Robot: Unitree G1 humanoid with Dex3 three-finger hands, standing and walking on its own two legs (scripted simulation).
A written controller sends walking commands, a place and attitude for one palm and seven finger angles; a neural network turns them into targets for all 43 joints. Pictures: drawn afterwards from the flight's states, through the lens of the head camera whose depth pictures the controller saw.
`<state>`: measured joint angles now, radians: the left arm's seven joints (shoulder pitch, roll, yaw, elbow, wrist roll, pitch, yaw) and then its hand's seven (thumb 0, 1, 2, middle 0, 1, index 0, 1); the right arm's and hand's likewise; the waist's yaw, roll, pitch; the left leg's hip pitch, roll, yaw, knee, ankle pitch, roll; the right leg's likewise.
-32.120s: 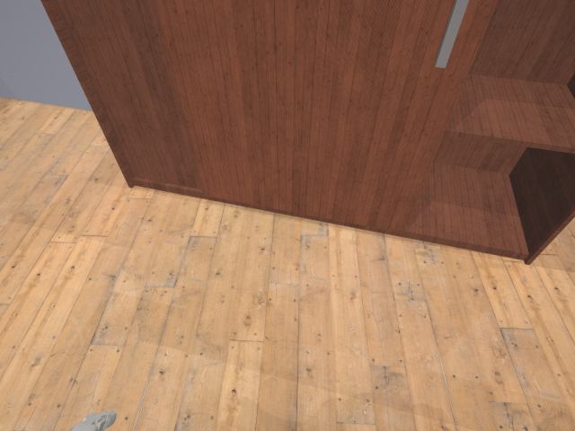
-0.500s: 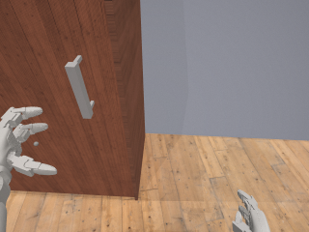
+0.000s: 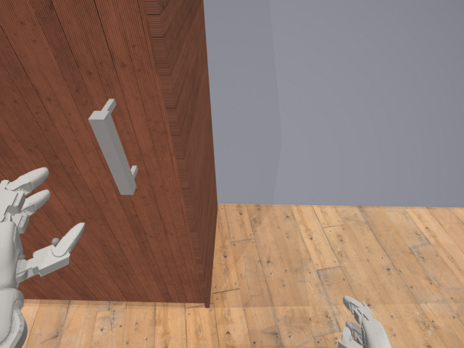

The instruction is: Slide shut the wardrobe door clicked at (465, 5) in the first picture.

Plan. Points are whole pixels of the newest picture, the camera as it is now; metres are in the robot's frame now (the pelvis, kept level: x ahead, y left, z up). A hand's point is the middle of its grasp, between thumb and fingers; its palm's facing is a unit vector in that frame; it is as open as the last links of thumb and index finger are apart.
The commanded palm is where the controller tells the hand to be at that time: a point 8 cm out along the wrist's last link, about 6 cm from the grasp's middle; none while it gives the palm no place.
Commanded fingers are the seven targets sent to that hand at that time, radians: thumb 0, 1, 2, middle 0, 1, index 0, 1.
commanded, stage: draw the hand back to the body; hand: left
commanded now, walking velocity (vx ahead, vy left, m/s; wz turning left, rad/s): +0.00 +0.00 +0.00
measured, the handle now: (119, 149) +0.41 +0.28 +0.13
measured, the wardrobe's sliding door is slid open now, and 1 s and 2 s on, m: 0.00 0.00 0.00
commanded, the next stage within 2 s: step back with the hand held close in 0.50 s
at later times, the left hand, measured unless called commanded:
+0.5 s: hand (73, 254) +0.18 +0.24 +0.15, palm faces +0.46 -0.81 -0.37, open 7.4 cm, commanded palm +0.13 +0.27 +0.17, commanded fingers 0.00 0.90 0.90 -0.20 -0.30 -0.20 -0.30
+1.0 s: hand (60, 252) +0.18 +0.26 +0.15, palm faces +0.32 -0.82 -0.48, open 7.4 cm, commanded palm +0.12 +0.30 +0.17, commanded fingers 0.00 0.90 0.90 -0.20 -0.30 -0.20 -0.30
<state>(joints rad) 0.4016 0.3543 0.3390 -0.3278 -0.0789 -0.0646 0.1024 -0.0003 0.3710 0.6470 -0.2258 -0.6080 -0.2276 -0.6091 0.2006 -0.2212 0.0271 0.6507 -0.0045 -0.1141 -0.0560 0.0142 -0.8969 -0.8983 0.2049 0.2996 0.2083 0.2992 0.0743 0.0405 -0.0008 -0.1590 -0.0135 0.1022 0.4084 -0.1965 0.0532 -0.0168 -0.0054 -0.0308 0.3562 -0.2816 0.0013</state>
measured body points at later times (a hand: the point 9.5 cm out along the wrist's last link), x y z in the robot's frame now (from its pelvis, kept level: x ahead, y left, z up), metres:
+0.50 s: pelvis +0.00 -0.03 +0.00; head -0.02 -0.05 +0.45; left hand +0.15 +0.28 +0.17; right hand +0.19 -0.24 -0.08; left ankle +0.02 +0.08 -0.74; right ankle -0.05 -0.12 -0.74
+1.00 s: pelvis -0.03 +0.01 +0.00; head -0.02 +0.01 +0.45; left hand +0.16 +0.30 +0.18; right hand +0.14 -0.25 -0.07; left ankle +0.02 +0.08 -0.74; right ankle -0.05 -0.12 -0.74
